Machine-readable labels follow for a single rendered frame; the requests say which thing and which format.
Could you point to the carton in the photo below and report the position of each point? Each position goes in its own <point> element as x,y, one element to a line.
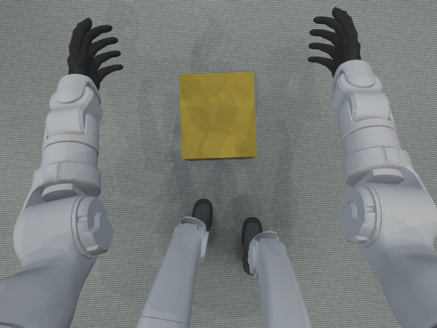
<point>218,116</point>

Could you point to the robot left hand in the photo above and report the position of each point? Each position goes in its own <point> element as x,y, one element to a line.
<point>82,59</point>

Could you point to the robot right forearm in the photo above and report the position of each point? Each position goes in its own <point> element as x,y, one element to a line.
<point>367,129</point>

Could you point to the left robot foot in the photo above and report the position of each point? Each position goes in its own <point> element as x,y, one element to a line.
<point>203,211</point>

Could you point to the robot left forearm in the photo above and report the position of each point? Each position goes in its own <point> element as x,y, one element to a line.
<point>69,165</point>

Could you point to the robot right hand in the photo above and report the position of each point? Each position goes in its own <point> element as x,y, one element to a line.
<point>345,40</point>

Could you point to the right robot upper arm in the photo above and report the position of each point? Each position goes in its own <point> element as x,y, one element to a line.
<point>395,227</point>

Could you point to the left robot upper arm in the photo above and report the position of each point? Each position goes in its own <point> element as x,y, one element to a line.
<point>57,243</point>

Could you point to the right robot thigh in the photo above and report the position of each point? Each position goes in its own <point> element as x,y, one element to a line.
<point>282,304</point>

